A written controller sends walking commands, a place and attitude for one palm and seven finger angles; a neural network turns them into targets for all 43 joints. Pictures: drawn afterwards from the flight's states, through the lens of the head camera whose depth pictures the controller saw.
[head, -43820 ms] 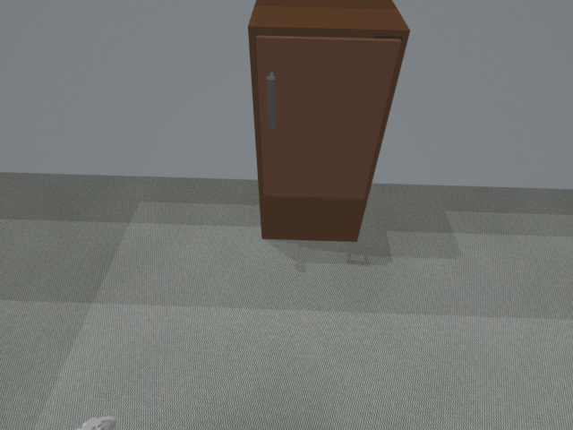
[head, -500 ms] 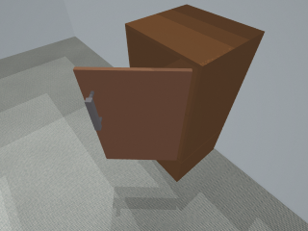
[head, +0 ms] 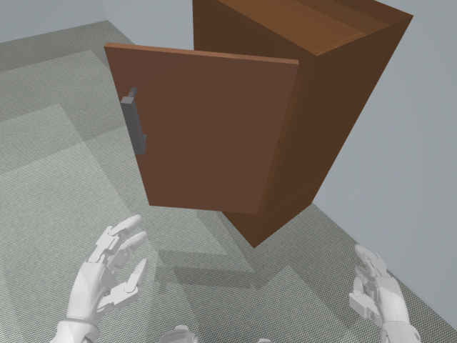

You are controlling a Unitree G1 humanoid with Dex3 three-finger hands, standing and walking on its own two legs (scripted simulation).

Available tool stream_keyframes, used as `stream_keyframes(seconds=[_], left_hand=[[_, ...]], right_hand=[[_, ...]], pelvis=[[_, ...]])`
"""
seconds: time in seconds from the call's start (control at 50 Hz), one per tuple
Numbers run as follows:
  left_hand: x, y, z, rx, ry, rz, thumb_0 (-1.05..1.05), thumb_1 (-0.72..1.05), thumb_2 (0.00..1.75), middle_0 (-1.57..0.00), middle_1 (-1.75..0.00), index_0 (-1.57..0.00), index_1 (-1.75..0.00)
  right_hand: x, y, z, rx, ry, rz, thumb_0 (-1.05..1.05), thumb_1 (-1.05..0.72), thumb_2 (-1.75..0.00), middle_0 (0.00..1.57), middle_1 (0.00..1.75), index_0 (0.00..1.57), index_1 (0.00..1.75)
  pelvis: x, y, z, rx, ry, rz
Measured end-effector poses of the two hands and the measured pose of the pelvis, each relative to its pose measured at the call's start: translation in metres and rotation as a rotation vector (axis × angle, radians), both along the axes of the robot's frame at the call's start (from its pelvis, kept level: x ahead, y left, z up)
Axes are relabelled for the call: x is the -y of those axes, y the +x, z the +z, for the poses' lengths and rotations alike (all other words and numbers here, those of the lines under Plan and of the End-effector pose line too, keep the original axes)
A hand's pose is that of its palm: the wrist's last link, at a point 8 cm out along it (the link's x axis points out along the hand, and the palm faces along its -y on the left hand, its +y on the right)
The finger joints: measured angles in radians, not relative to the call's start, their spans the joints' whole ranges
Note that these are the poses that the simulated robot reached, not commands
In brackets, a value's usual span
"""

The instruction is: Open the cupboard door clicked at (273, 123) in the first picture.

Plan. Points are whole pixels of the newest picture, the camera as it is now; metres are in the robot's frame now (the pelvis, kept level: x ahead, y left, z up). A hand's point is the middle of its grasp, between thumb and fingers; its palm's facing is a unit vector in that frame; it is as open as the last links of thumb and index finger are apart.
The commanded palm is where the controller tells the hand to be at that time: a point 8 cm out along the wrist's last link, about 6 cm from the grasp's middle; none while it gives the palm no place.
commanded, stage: raise the hand with hooked fingers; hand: left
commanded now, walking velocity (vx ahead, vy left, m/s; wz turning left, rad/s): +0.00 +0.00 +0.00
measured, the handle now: (136, 122) +0.58 +0.26 +0.02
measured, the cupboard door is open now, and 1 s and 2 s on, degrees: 48 48 48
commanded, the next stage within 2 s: move the hooked fingers beside the handle in 1.72 s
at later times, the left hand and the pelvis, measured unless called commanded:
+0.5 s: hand (96, 268) +0.23 +0.23 +0.02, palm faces +0.06 -1.00 -0.03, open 11.3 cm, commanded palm +0.20 +0.28 +0.02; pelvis -0.01 +0.00 -0.02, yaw -1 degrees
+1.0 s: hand (60, 250) +0.25 +0.29 +0.03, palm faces +0.01 -1.00 -0.05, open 13.8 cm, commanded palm +0.24 +0.34 +0.03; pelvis -0.01 +0.04 -0.01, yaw +0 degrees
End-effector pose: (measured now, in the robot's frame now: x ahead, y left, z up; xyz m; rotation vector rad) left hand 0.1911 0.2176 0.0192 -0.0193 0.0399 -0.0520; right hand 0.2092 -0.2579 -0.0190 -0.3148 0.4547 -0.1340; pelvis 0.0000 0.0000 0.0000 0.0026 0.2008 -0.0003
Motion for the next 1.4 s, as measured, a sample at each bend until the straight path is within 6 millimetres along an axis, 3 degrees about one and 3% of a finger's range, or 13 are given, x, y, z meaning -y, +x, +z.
stream_keyframes(seconds=[0.08,0.16,0.26,0.36,0.44,0.54,0.7,0.88,0.96,1.08,1.26,1.4], left_hand=[[-0.017,-0.041,-0.035,-0.112,0.011,0.084,0.01,0.57,0.75,-0.23,-0.52,-0.23,-0.52],[-0.04,-0.06,-0.02,-0.035,0.082,0.206,0.02,0.47,0.71,-0.24,-0.58,-0.24,-0.58],[-0.037,-0.034,0.013,0.141,0.131,0.095,0.01,0.35,0.66,-0.24,-0.65,-0.24,-0.65],[-0.03,0.009,-0.003,-0.026,0.084,-0.07,0.01,0.23,0.61,-0.25,-0.73,-0.25,-0.73],[-0.045,0.018,-0.007,-0.121,0.033,0.012,0.01,0.14,0.57,-0.26,-0.79,-0.26,-0.79],[-0.073,0.012,0.012,-0.019,0.087,0.144,0.01,0.03,0.52,-0.27,-0.86,-0.27,-0.86],[-0.084,0.019,-0.006,-0.031,0.075,0.027,0.0,-0.16,0.44,-0.28,-0.98,-0.28,-0.98],[-0.113,0.032,0.018,0.056,0.077,0.091,0.0,-0.37,0.35,-0.3,-1.12,-0.3,-1.12],[-0.125,0.037,0.017,0.013,0.081,0.083,0.0,-0.43,0.33,-0.3,-1.16,-0.3,-1.16],[-0.134,0.045,0.011,-0.036,0.066,0.056,-0.01,-0.48,0.31,-0.3,-1.19,-0.3,-1.19],[-0.151,0.063,0.025,0.015,0.084,0.075,-0.01,-0.5,0.3,-0.3,-1.2,-0.3,-1.2],[-0.139,0.069,0.022,-0.026,0.065,0.028,-0.01,-0.5,0.3,-0.3,-1.2,-0.3,-1.2]], right_hand=[[-0.007,0.017,-0.011,0.028,-0.008,0.053,0.01,-0.91,-0.9,0.2,0.3,0.19,0.29],[-0.024,0.014,-0.037,-0.013,0.019,0.091,0.01,-0.91,-0.9,0.2,0.3,0.19,0.29],[-0.044,-0.017,-0.077,-0.12,0.084,0.103,0.01,-0.9,-0.9,0.2,0.3,0.2,0.29],[-0.043,-0.065,-0.097,-0.243,0.137,0.001,0.02,-0.9,-0.9,0.21,0.3,0.2,0.3],[-0.027,-0.096,-0.092,-0.311,0.124,-0.104,0.02,-0.9,-0.9,0.21,0.31,0.2,0.3],[-0.008,-0.111,-0.082,-0.351,0.058,-0.154,0.02,-0.9,-0.9,0.21,0.3,0.2,0.3],[-0.006,-0.087,-0.07,-0.297,-0.015,-0.128,0.02,-0.9,-0.9,0.2,0.3,0.2,0.29],[-0.046,-0.047,-0.051,-0.198,0.016,-0.026,0.02,-0.9,-0.9,0.2,0.3,0.2,0.29],[-0.06,-0.04,-0.051,-0.197,0.037,0.011,0.01,-0.9,-0.9,0.2,0.3,0.2,0.3],[-0.066,-0.046,-0.053,-0.229,0.034,0.015,0.01,-0.9,-0.9,0.21,0.3,0.2,0.3],[-0.048,-0.072,-0.058,-0.316,0.004,-0.031,0.01,-0.9,-0.9,0.21,0.3,0.2,0.3],[-0.032,-0.085,-0.056,-0.334,-0.002,-0.071,0.02,-0.9,-0.9,0.21,0.3,0.2,0.3]], pelvis=[[0.007,-0.008,-0.021,-0.018,-0.014,0.013],[0.011,-0.015,-0.033,-0.026,-0.04,0.035],[0.012,-0.024,-0.039,-0.034,-0.064,0.048],[0.009,-0.026,-0.035,-0.043,-0.056,0.029],[0.004,-0.019,-0.025,-0.045,-0.042,0.005],[-0.004,-0.012,-0.018,-0.051,-0.043,0.002],[-0.018,-0.012,-0.022,-0.064,-0.061,0.012],[-0.03,-0.007,-0.016,-0.052,-0.073,0.019],[-0.033,-0.007,-0.014,-0.051,-0.077,0.023],[-0.037,-0.008,-0.012,-0.049,-0.079,0.023],[-0.034,-0.007,-0.01,-0.052,-0.077,0.021],[-0.031,-0.005,-0.007,-0.057,-0.07,0.011]])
